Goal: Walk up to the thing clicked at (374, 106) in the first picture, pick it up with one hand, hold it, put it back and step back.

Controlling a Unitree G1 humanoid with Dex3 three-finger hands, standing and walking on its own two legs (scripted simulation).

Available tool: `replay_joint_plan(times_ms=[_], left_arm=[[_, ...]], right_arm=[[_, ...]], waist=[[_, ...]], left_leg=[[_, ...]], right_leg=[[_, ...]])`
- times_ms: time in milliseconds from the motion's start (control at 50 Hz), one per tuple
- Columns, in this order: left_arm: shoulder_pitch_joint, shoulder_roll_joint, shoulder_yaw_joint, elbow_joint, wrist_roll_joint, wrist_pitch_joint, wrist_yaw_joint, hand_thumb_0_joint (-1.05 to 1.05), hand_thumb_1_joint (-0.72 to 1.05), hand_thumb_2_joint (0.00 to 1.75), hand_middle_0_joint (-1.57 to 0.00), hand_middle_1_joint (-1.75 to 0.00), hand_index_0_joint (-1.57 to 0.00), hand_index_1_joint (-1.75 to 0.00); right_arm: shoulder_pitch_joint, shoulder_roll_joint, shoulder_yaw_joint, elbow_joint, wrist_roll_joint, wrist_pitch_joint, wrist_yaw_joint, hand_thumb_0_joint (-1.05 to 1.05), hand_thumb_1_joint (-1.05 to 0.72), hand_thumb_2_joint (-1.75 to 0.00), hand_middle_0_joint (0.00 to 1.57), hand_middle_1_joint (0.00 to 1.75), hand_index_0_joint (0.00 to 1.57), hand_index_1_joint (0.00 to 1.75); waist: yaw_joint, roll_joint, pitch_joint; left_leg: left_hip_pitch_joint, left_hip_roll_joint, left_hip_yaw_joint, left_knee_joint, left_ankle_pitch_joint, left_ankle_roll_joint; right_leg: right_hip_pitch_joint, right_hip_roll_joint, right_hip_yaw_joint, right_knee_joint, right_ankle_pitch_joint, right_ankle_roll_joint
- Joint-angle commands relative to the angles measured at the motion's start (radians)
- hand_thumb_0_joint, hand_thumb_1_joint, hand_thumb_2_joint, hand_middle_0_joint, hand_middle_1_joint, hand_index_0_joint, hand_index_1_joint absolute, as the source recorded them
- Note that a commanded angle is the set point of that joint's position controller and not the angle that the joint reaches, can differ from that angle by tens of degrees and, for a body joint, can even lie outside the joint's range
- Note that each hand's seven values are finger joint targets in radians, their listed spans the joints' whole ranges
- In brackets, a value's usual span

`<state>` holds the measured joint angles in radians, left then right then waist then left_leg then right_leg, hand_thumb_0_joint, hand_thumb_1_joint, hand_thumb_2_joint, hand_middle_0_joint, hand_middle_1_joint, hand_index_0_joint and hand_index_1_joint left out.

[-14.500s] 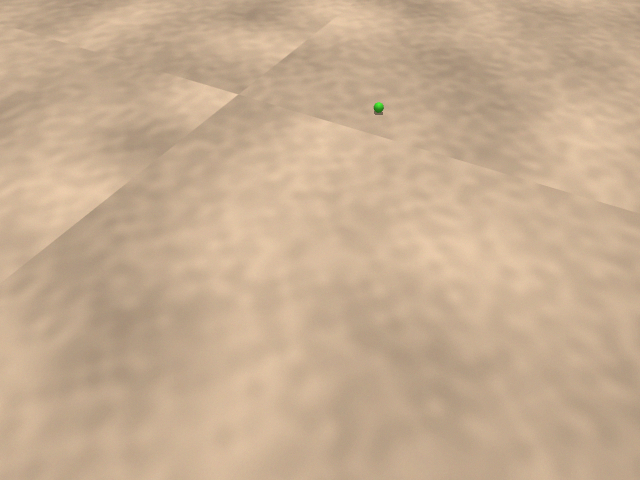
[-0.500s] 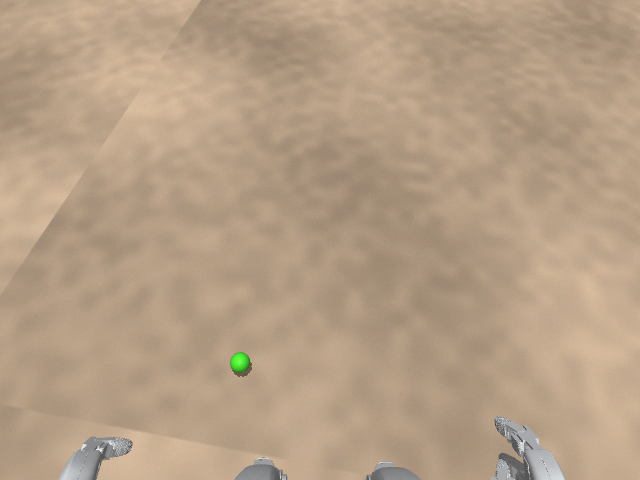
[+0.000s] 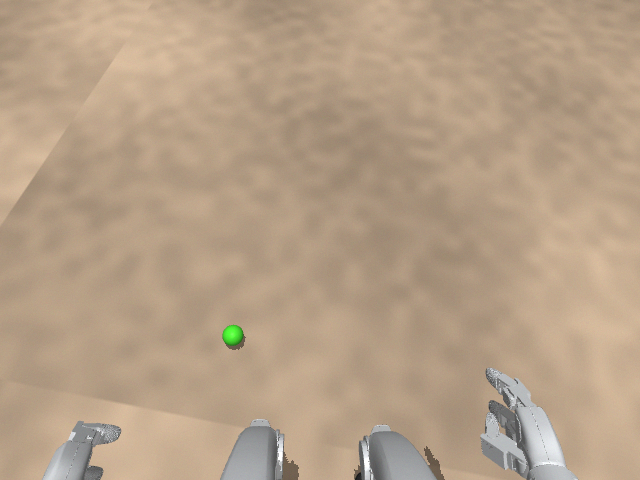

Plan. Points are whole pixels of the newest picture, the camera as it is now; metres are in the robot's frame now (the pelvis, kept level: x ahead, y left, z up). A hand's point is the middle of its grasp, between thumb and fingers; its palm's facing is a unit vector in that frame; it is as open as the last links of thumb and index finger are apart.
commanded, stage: rise first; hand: left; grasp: from above
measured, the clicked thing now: (232, 335) +0.47 +0.22 -0.64
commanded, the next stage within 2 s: none
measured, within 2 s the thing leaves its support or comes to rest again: neither
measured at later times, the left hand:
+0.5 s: hand (149, 422) +0.22 +0.29 -0.29, palm faces -0.44 -0.52 -0.73, open 13.9 cm
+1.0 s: hand (175, 370) +0.33 +0.30 -0.43, palm faces -0.48 -0.11 -0.87, open 13.5 cm
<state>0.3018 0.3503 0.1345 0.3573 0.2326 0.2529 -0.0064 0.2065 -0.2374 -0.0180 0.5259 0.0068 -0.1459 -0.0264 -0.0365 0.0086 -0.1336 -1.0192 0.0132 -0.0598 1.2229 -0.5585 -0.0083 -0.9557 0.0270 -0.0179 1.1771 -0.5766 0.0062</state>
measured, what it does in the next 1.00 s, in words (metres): lowers itself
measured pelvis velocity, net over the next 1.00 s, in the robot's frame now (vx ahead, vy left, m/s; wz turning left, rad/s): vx -0.10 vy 0.00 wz -0.10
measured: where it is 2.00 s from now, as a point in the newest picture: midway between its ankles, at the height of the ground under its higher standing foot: outside the picture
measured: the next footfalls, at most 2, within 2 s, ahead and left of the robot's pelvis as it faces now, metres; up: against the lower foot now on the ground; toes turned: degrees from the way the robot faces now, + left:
none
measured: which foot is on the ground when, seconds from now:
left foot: down 0.00-1.00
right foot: down 0.00-1.00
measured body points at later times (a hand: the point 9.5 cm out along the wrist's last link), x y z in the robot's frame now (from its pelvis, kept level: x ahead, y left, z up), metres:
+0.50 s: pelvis -0.05 +0.00 -0.15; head +0.13 +0.01 +0.26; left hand +0.24 +0.31 -0.25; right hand +0.14 -0.27 -0.26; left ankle +0.01 +0.12 -0.64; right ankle -0.01 -0.13 -0.64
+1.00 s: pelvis -0.10 +0.00 -0.29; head +0.13 +0.04 +0.10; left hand +0.35 +0.30 -0.38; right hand -0.04 -0.28 -0.41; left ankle +0.01 +0.12 -0.64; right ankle -0.01 -0.13 -0.64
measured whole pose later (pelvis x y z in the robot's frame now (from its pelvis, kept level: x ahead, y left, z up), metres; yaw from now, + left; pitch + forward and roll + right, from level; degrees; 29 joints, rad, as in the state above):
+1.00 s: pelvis -0.10 +0.00 -0.29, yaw -6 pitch +33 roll -7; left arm -0.72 0.73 0.14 1.18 1.12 -0.28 0.22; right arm 0.15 -0.27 -0.02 0.75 -0.07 -0.04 0.10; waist -0.11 -0.01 -0.09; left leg -2.17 0.00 -0.12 2.22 -0.64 -0.02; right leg -2.09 0.05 -0.07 2.17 -0.67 0.02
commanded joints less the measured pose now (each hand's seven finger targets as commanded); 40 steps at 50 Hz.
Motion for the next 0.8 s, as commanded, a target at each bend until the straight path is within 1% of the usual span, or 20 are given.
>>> replay_joint_plan(times_ms=[0,60,80,100,140,220,240,260,280,340,400,420,460,520,580,600,640,660,740,780], left_arm=[[0.101,0.173,0.09,-0.14,0.017,-0.024,0.021,0.0,-0.56,0.97,-0.08,-1.05,-0.07,-1.06],[0.046,0.184,0.074,-0.171,0.034,-0.033,0.024,0.0,-0.57,0.97,-0.09,-1.05,-0.08,-1.05],[0.042,0.182,0.074,-0.129,0.047,-0.037,0.029,0.0,-0.57,0.97,-0.09,-1.05,-0.08,-1.05],[-0.026,0.189,0.061,-0.158,0.058,-0.052,0.029,0.0,-0.58,0.97,-0.09,-1.04,-0.08,-1.05],[-0.081,0.208,0.073,-0.067,0.092,-0.083,0.033,0.0,-0.57,0.96,-0.1,-1.04,-0.09,-1.05],[-0.256,0.244,0.064,0.026,0.181,-0.188,0.039,0.0,-0.55,0.97,-0.08,-1.03,-0.08,-1.04],[-0.27,0.229,0.044,0.089,0.205,-0.212,0.04,0.0,-0.56,0.97,-0.1,-1.04,-0.09,-1.04],[-0.338,0.251,0.045,0.061,0.231,-0.244,0.042,0.0,-0.55,0.97,-0.1,-1.04,-0.1,-1.04],[-0.372,0.291,0.071,0.086,0.262,-0.269,0.049,0.0,-0.57,0.98,-0.12,-1.03,-0.1,-1.04],[-0.431,0.333,0.077,0.13,0.333,-0.331,0.067,0.0,-0.53,0.97,-0.15,-1.01,-0.13,-1.03],[-0.507,0.372,0.091,0.232,0.398,-0.363,0.096,0.0,-0.52,0.96,-0.14,-1.03,-0.13,-1.04],[-0.521,0.363,0.08,0.276,0.422,-0.369,0.1,0.0,-0.52,0.97,-0.13,-1.03,-0.12,-1.04],[-0.61,0.432,0.111,0.281,0.469,-0.388,0.115,0.0,-0.51,0.97,-0.13,-1.03,-0.12,-1.04],[-0.754,0.453,0.089,0.339,0.536,-0.417,0.129,0.0,-0.49,0.96,-0.17,-0.99,-0.16,-1.01],[-0.868,0.519,0.102,0.408,0.607,-0.451,0.146,0.0,-0.47,0.95,-0.16,-0.99,-0.15,-1.0],[-0.921,0.536,0.104,0.412,0.629,-0.464,0.153,0.0,-0.48,0.97,-0.15,-0.98,-0.14,-0.99],[-0.963,0.563,0.116,0.449,0.663,-0.48,0.171,0.0,-0.45,0.96,-0.13,-1.0,-0.13,-1.0],[-1.012,0.558,0.096,0.453,0.679,-0.489,0.175,0.0,-0.47,0.98,-0.12,-1.0,-0.12,-1.0],[-1.099,0.642,0.124,0.528,0.745,-0.513,0.206,0.0,-0.45,0.95,-0.14,-0.97,-0.14,-0.97],[-1.182,0.644,0.101,0.541,0.775,-0.522,0.219,0.0,-0.44,0.94,-0.14,-0.96,-0.14,-0.96]], right_arm=[[0.002,-0.153,-0.069,-0.13,0.003,-0.05,-0.007,0.0,-0.88,-0.9,0.2,0.3,0.2,0.3],[-0.004,-0.152,-0.067,-0.137,0.005,-0.052,-0.005,0.0,-0.9,-0.9,0.2,0.3,0.2,0.3],[0.006,-0.153,-0.068,-0.114,0.005,-0.054,-0.003,0.0,-0.9,-0.9,0.2,0.3,0.2,0.3],[-0.017,-0.153,-0.065,-0.134,0.005,-0.06,-0.001,0.0,-0.9,-0.9,0.2,0.3,0.2,0.3],[-0.019,-0.161,-0.067,-0.106,0.004,-0.067,0.001,0.0,-0.91,-0.9,0.2,0.3,0.2,0.3],[-0.045,-0.175,-0.074,-0.073,-0.002,-0.092,0.017,0.0,-0.89,-0.9,0.2,0.3,0.2,0.3],[-0.027,-0.179,-0.077,-0.04,-0.001,-0.096,0.022,0.0,-0.9,-0.9,0.2,0.3,0.2,0.3],[-0.055,-0.187,-0.078,-0.06,-0.003,-0.105,0.025,0.0,-0.9,-0.9,0.2,0.3,0.2,0.3],[-0.057,-0.195,-0.079,-0.046,-0.002,-0.109,0.028,0.0,-0.92,-0.91,0.2,0.3,0.2,0.3],[-0.053,-0.212,-0.09,-0.018,-0.002,-0.108,0.036,0.0,-0.91,-0.91,0.2,0.3,0.2,0.3],[-0.039,-0.213,-0.087,0.019,-0.004,-0.094,0.048,0.0,-0.91,-0.9,0.2,0.3,0.2,0.3],[-0.043,-0.215,-0.091,0.026,-0.005,-0.087,0.053,0.0,-0.89,-0.9,0.2,0.3,0.2,0.3],[-0.024,-0.223,-0.097,0.047,-0.012,-0.074,0.063,0.0,-0.89,-0.9,0.2,0.3,0.2,0.3],[-0.009,-0.217,-0.102,0.074,-0.022,-0.056,0.078,0.0,-0.89,-0.9,0.2,0.3,0.2,0.3],[0.008,-0.227,-0.106,0.104,-0.027,-0.039,0.085,0.0,-0.87,-0.9,0.2,0.3,0.2,0.3],[0.016,-0.232,-0.108,0.105,-0.029,-0.031,0.087,0.0,-0.87,-0.9,0.2,0.3,0.2,0.3],[0.026,-0.238,-0.106,0.119,-0.034,-0.017,0.09,0.0,-0.86,-0.89,0.2,0.3,0.2,0.3],[0.029,-0.238,-0.103,0.122,-0.037,-0.01,0.091,0.0,-0.86,-0.89,0.2,0.3,0.2,0.3],[0.049,-0.236,-0.094,0.138,-0.045,0.024,0.094,0.0,-0.87,-0.89,0.2,0.3,0.2,0.3],[0.06,-0.235,-0.092,0.142,-0.054,0.043,0.096,0.0,-0.87,-0.9,0.2,0.3,0.2,0.3]], waist=[[0.021,0.09,-0.276],[-0.002,0.076,-0.301],[-0.008,0.065,-0.274],[-0.014,0.067,-0.272],[-0.018,0.063,-0.24],[-0.02,0.085,-0.272],[-0.025,0.079,-0.277],[-0.015,0.094,-0.317],[-0.001,0.123,-0.354],[0.012,0.14,-0.475],[0.026,0.098,-0.517],[0.025,0.087,-0.534],[0.044,0.1,-0.596],[0.022,0.057,-0.605],[0.032,0.075,-0.64],[0.022,0.079,-0.659],[0.025,0.092,-0.678],[0.009,0.105,-0.685],[0.005,0.088,-0.686],[-0.02,0.109,-0.689]], left_leg=[[0.22,-0.006,0.01,-0.129,0.369,0.017],[0.188,-0.009,0.017,-0.082,0.362,0.024],[0.151,-0.009,0.015,-0.066,0.336,0.025],[0.126,-0.009,0.017,-0.044,0.313,0.028],[0.053,-0.011,0.01,-0.014,0.238,0.027],[-0.071,-0.016,0.013,0.09,0.118,0.024],[-0.103,-0.017,0.008,0.107,0.101,0.022],[-0.114,-0.014,0.004,0.128,0.089,0.019],[-0.115,-0.012,-0.004,0.146,0.09,0.013],[-0.131,-0.013,-0.003,0.239,0.162,0.013],[-0.242,-0.021,0.021,0.346,0.215,0.026],[-0.268,-0.02,0.022,0.373,0.21,0.029],[-0.305,-0.023,0.031,0.438,0.241,0.032],[-0.424,-0.021,0.042,0.522,0.184,0.042],[-0.459,-0.017,0.041,0.57,0.129,0.037],[-0.476,-0.017,0.039,0.585,0.108,0.037],[-0.479,-0.014,0.032,0.606,0.1,0.033],[-0.492,-0.014,0.03,0.62,0.083,0.033],[-0.592,-0.023,0.036,0.67,0.015,0.042],[-0.593,-0.022,0.037,0.696,0.015,0.043]], right_leg=[[0.072,0.009,-0.023,-0.083,0.301,-0.034],[0.053,0.012,-0.02,-0.064,0.315,-0.031],[0.02,0.012,-0.019,-0.047,0.296,-0.031],[-0.015,0.012,-0.017,-0.032,0.281,-0.03],[-0.09,0.01,-0.015,0.014,0.213,-0.035],[-0.239,0.009,0.0,0.129,0.121,-0.038],[-0.272,0.008,-0.001,0.158,0.108,-0.039],[-0.307,0.008,-0.002,0.194,0.098,-0.04],[-0.346,0.007,-0.003,0.235,0.093,-0.042],[-0.423,0.013,-0.011,0.324,0.137,-0.043],[-0.455,0.018,-0.011,0.38,0.184,-0.04],[-0.489,0.022,-0.015,0.401,0.175,-0.041],[-0.493,0.022,-0.014,0.445,0.202,-0.039],[-0.532,0.026,-0.013,0.482,0.175,-0.032],[-0.595,0.027,-0.028,0.535,0.117,-0.036],[-0.614,0.027,-0.033,0.551,0.096,-0.037],[-0.649,0.027,-0.048,0.589,0.084,-0.038],[-0.669,0.028,-0.053,0.604,0.074,-0.038],[-0.683,0.034,-0.06,0.635,0.012,-0.036],[-0.708,0.036,-0.061,0.65,0.014,-0.036]])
